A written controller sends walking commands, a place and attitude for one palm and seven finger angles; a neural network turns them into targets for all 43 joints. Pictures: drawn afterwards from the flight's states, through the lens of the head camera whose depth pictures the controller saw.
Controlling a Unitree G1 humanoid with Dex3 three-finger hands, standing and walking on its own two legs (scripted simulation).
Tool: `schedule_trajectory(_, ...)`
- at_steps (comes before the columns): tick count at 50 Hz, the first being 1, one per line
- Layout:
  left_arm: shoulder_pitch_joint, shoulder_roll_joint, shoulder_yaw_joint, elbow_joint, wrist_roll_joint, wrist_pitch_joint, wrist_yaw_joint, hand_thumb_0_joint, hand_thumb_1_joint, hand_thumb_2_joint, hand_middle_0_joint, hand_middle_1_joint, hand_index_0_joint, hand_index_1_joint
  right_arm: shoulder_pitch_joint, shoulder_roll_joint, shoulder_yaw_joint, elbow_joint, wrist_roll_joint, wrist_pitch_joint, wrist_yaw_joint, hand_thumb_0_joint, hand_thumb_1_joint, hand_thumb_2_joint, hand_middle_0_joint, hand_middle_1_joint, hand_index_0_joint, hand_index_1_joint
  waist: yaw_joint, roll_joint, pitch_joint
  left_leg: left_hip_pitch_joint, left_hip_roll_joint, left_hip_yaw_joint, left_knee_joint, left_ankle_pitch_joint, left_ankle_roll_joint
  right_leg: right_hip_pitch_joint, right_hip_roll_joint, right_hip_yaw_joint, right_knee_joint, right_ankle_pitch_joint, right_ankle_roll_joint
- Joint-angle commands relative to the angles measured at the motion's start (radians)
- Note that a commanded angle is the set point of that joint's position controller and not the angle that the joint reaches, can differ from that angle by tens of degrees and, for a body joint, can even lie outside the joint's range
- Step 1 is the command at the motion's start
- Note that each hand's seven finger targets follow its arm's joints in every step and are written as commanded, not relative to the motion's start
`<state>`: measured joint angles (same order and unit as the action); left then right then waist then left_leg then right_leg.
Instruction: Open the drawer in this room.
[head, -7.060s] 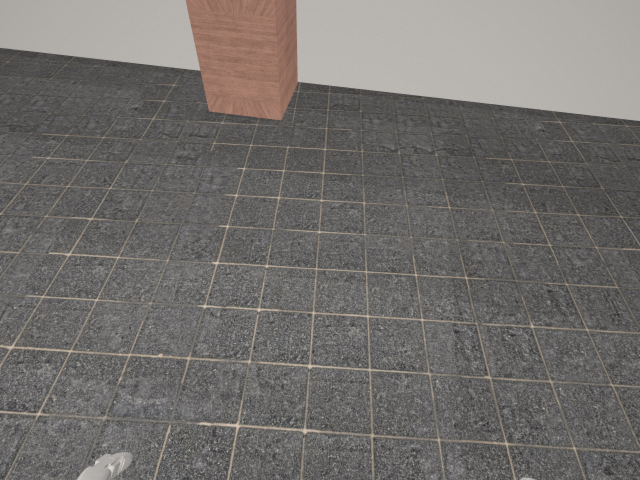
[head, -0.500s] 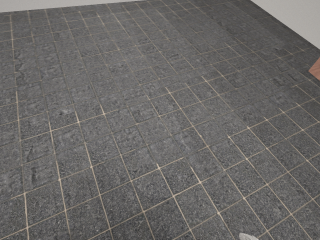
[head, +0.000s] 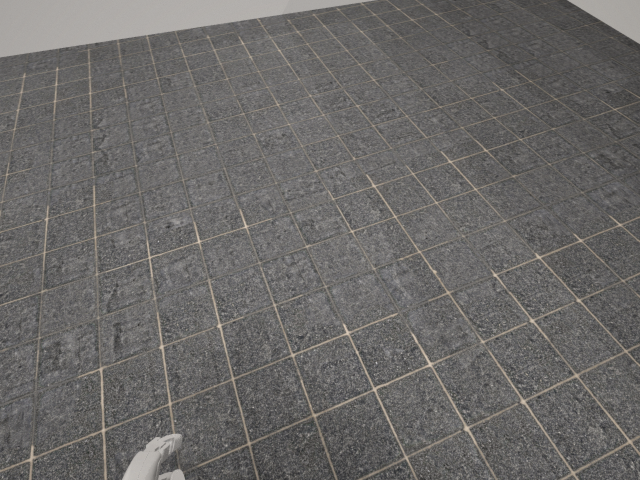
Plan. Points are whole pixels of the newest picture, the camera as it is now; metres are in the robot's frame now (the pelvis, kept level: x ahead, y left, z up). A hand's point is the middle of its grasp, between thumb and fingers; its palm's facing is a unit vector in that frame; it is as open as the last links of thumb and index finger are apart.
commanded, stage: turn or walk to find it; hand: left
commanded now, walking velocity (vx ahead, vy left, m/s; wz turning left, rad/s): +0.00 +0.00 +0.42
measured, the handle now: out of the picture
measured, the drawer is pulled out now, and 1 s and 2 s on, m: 0.00 0.00 0.00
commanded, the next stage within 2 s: none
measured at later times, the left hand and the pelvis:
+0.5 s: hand out of the picture -0.08 +0.23 -0.19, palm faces +0.31 -0.92 -0.23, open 7.3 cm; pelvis -0.04 +0.03 -0.01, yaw +15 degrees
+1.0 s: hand out of the picture -0.04 +0.26 -0.15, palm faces +0.41 -0.88 -0.24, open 7.4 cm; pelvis -0.07 +0.03 +0.01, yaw +25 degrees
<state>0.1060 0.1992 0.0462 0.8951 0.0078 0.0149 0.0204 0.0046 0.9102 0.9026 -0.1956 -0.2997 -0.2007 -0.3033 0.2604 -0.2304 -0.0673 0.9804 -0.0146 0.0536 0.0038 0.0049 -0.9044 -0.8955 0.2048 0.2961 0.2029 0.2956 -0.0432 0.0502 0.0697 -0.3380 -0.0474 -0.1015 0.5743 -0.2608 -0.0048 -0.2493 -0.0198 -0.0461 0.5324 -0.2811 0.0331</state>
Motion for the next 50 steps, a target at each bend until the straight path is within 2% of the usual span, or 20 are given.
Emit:
schedule_trajectory(1,0.123,0.229,0.047,-0.046,0.012,-0.018,0.021,0.0,0.9,0.9,-0.2,-0.3,-0.2,-0.3,-0.048,-0.108,-0.038,-0.11,-0.007,-0.013,-0.004,0.0,-0.9,-0.9,0.2,0.3,0.2,0.3,0.072,-0.223,-0.122,-0.22,0.025,0.003,0.503,-0.281,-0.022,0.125,-0.434,0.296,-0.259,0.231,-0.189)
schedule_trajectory(2,0.065,0.199,0.047,-0.053,0.009,-0.017,0.025,0.0,0.9,0.9,-0.2,-0.3,-0.2,-0.3,-0.032,-0.103,-0.041,-0.093,-0.009,0.001,-0.001,0.0,-0.9,-0.9,0.2,0.3,0.2,0.3,0.045,-0.27,-0.079,-0.224,0.043,0.001,0.57,-0.247,-0.024,0.062,-0.393,0.258,-0.275,0.163,-0.169)
schedule_trajectory(4,0.011,0.151,0.024,-0.066,0.007,-0.022,0.016,0.0,0.9,0.9,-0.2,-0.3,-0.2,-0.3,0.014,-0.092,-0.036,-0.051,-0.012,0.003,0.009,0.0,-0.9,-0.9,0.2,0.3,0.2,0.3,0.009,-0.196,-0.03,-0.234,0.063,0.04,0.643,-0.132,-0.043,0.061,-0.294,0.115,-0.238,0.238,-0.131)
schedule_trajectory(5,0.034,0.143,0.02,-0.06,0.007,-0.027,0.014,0.0,0.9,0.9,-0.2,-0.3,-0.2,-0.3,0.021,-0.085,-0.033,-0.045,-0.01,0.003,0.011,0.0,-0.9,-0.9,0.2,0.3,0.2,0.3,0.013,-0.194,-0.035,-0.236,0.063,0.056,0.644,-0.11,-0.052,0.084,-0.274,0.076,-0.22,0.311,-0.122)
schedule_trajectory(10,0.138,0.156,0.024,-0.023,0.011,-0.031,0.015,0.0,0.9,0.9,-0.2,-0.3,-0.2,-0.3,-0.027,-0.083,-0.026,-0.046,-0.008,0.009,0.011,0.0,-0.9,-0.9,0.2,0.3,0.2,0.3,0.05,-0.229,-0.048,-0.233,0.082,0.084,0.584,-0.103,-0.078,0.157,-0.289,0.038,-0.208,0.393,-0.135)
schedule_trajectory(17,0.187,0.209,0.043,0.012,0.026,-0.019,0.014,0.0,0.9,0.9,-0.2,-0.3,-0.2,-0.3,-0.14,-0.062,-0.005,-0.081,0.005,-0.006,0.011,0.0,-0.9,-0.9,0.2,0.3,0.2,0.3,0.092,-0.25,-0.066,-0.097,0.088,0.161,0.258,-0.215,-0.061,0.175,-0.346,0.02,-0.153,0.465,-0.178)
schedule_trajectory(20,0.173,0.228,0.05,0.021,0.025,-0.012,0.01,0.0,0.9,0.9,-0.2,-0.3,-0.2,-0.3,-0.106,-0.067,-0.002,-0.079,0.008,-0.016,0.008,0.0,-0.9,-0.9,0.2,0.3,0.2,0.3,0.069,-0.262,-0.096,0.009,0.074,0.194,0.098,-0.151,-0.045,0.142,-0.348,-0.007,-0.099,0.452,-0.152)
schedule_trajectory(21,0.156,0.229,0.05,0.022,0.021,-0.009,0.009,0.0,0.9,0.9,-0.2,-0.3,-0.2,-0.3,-0.077,-0.075,-0.003,-0.074,0.006,-0.02,0.007,0.0,-0.9,-0.9,0.2,0.3,0.2,0.3,0.048,-0.237,-0.104,0.077,0.072,0.201,0.004,-0.066,-0.038,0.11,-0.333,-0.041,-0.062,0.4,-0.122)
schedule_trajectory(22,0.145,0.214,0.049,0.019,0.013,-0.004,0.007,0.0,0.9,0.9,-0.2,-0.3,-0.2,-0.3,-0.041,-0.098,-0.008,-0.064,0.005,-0.027,0.01,0.0,-0.9,-0.9,0.2,0.3,0.2,0.3,0.023,-0.16,-0.122,0.189,0.089,0.177,-0.128,0.057,-0.028,0.039,-0.307,-0.08,0.023,0.317,-0.075)
schedule_trajectory(23,0.165,0.169,0.043,0.001,0.005,0.004,0.005,0.0,0.9,0.9,-0.2,-0.3,-0.2,-0.3,-0.002,-0.181,-0.025,-0.064,-0.001,-0.04,0.008,0.0,-0.9,-0.9,0.2,0.3,0.2,0.3,0.002,0.064,-0.164,0.32,0.247,-0.039,-0.223,0.216,0.032,-0.122,-0.212,-0.133,0.207,0.082,-0.009)
schedule_trajectory(24,0.134,0.108,0.021,-0.037,0.004,0.011,0.002,0.0,0.9,0.9,-0.2,-0.3,-0.2,-0.3,0.033,-0.27,-0.044,-0.067,-0.004,-0.039,0.0,0.0,-0.9,-0.9,0.2,0.3,0.2,0.3,-0.017,0.294,-0.133,0.342,0.453,-0.283,-0.262,0.53,0.148,-0.316,-0.102,-0.12,0.402,-0.365,0.051)
schedule_trajectory(25,0.096,0.134,0.023,-0.04,0.012,0.021,0.005,0.0,0.9,0.9,-0.2,-0.3,-0.2,-0.3,0.048,-0.276,-0.045,-0.054,-0.005,-0.031,-0.004,0.0,-0.9,-0.9,0.2,0.3,0.2,0.3,-0.029,0.174,-0.139,0.277,0.481,-0.234,-0.247,0.505,0.207,-0.281,-0.107,-0.028,0.516,-0.362,0.031)
schedule_trajectory(26,0.073,0.127,0.026,-0.027,0.015,0.028,0.006,0.0,0.9,0.9,-0.2,-0.3,-0.2,-0.3,0.014,-0.237,-0.035,-0.053,-0.008,-0.036,-0.014,0.0,-0.9,-0.9,0.2,0.3,0.2,0.3,-0.019,0.194,-0.11,0.223,0.411,-0.199,-0.269,0.423,0.188,-0.289,-0.116,0.011,0.548,-0.302,0.029)
schedule_trajectory(27,0.071,0.135,0.032,-0.015,0.014,0.03,0.001,0.0,0.9,0.9,-0.2,-0.3,-0.2,-0.3,-0.044,-0.213,-0.028,-0.072,-0.007,-0.037,-0.021,0.0,-0.9,-0.9,0.2,0.3,0.2,0.3,0.004,0.183,-0.078,0.205,0.373,-0.176,-0.268,0.36,0.171,-0.315,-0.116,0.021,0.585,-0.233,0.032)
schedule_trajectory(28,0.074,0.141,0.035,-0.004,0.014,0.028,-0.005,0.0,0.9,0.9,-0.2,-0.3,-0.2,-0.3,-0.083,-0.193,-0.019,-0.088,-0.007,-0.037,-0.023,0.0,-0.9,-0.9,0.2,0.3,0.2,0.3,0.016,0.14,-0.048,0.168,0.338,-0.147,-0.274,0.337,0.157,-0.308,-0.11,0.031,0.605,-0.171,0.035)
schedule_trajectory(30,0.12,0.137,0.035,0.02,0.015,0.022,-0.012,0.0,0.9,0.9,-0.2,-0.3,-0.2,-0.3,-0.097,-0.178,-0.011,-0.092,-0.002,-0.047,-0.024,0.0,-0.9,-0.9,0.2,0.3,0.2,0.3,0.038,0.097,-0.079,0.236,0.284,-0.084,-0.257,0.439,0.137,-0.312,-0.094,0.024,0.617,-0.099,0.046)
schedule_trajectory(32,0.13,0.14,0.035,0.027,0.013,0.021,-0.012,0.0,0.9,0.9,-0.2,-0.3,-0.2,-0.3,-0.079,-0.173,-0.012,-0.093,0.003,-0.051,-0.025,0.0,-0.9,-0.9,0.2,0.3,0.2,0.3,0.04,0.074,-0.101,0.258,0.27,-0.068,-0.257,0.472,0.137,-0.3,-0.09,0.027,0.607,-0.071,0.056)
schedule_trajectory(39,0.075,0.133,0.035,0.0,0.011,0.022,-0.001,0.0,0.9,0.9,-0.2,-0.3,-0.2,-0.3,-0.01,-0.163,-0.02,-0.079,-0.001,-0.051,-0.024,0.0,-0.9,-0.9,0.2,0.3,0.2,0.3,0.02,0.079,-0.104,0.29,0.273,-0.157,-0.268,0.434,0.157,-0.307,-0.082,0.052,0.538,-0.077,0.074)
schedule_trajectory(44,0.004,0.11,0.029,-0.03,0.006,0.022,0.003,0.0,0.9,0.9,-0.2,-0.3,-0.2,-0.3,0.023,-0.16,-0.026,-0.07,-0.01,-0.044,-0.024,0.0,-0.9,-0.9,0.2,0.3,0.2,0.3,-0.001,0.066,-0.082,0.23,0.285,-0.256,-0.272,0.349,0.193,-0.252,-0.06,0.055,0.405,-0.149,0.059)
schedule_trajectory(50,0.034,0.089,0.023,-0.036,-0.002,0.015,0.007,0.0,0.9,0.9,-0.2,-0.3,-0.2,-0.3,0.013,-0.166,-0.034,-0.069,-0.015,-0.034,-0.02,0.0,-0.9,-0.9,0.2,0.3,0.2,0.3,0.017,0.091,-0.129,0.157,0.249,-0.309,-0.241,0.34,0.185,-0.091,-0.008,0.045,0.196,-0.146,0.028)
